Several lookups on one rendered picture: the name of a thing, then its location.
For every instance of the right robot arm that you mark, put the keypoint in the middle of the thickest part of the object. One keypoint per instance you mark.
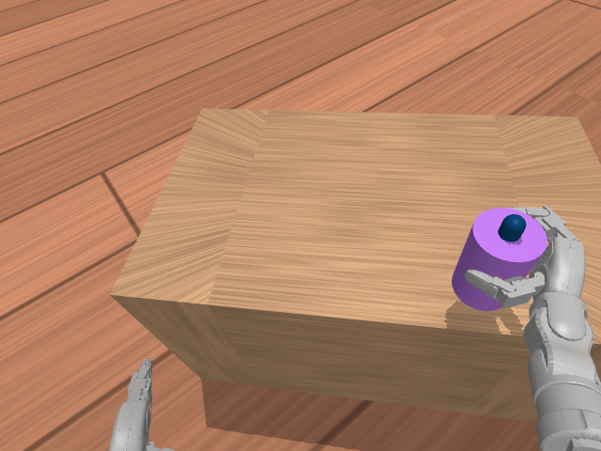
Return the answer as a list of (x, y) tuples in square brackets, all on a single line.
[(565, 386)]

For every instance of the bottle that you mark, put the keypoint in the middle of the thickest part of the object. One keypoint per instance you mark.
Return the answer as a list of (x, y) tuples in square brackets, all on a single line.
[(502, 242)]

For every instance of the right robot hand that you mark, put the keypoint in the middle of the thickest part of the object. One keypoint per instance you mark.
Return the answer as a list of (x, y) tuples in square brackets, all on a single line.
[(561, 268)]

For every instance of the left robot hand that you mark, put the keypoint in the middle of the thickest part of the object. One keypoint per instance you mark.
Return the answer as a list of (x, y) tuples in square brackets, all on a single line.
[(133, 418)]

